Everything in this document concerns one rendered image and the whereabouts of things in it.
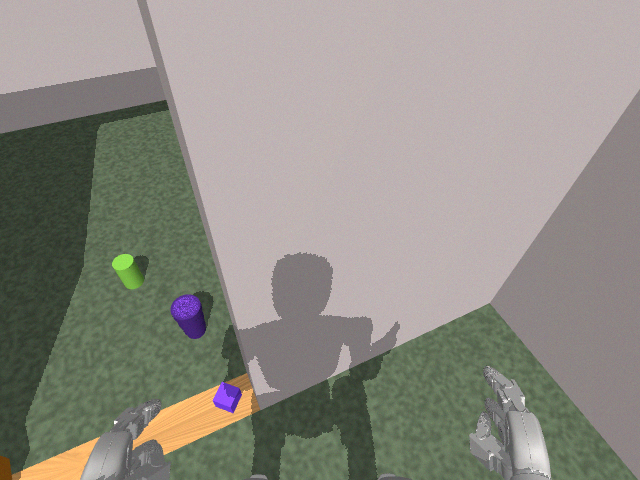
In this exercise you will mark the right robot hand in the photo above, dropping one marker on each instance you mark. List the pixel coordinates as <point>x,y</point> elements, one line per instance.
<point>518,429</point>

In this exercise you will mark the left robot hand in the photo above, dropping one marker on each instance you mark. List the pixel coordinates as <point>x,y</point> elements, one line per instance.
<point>112,457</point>

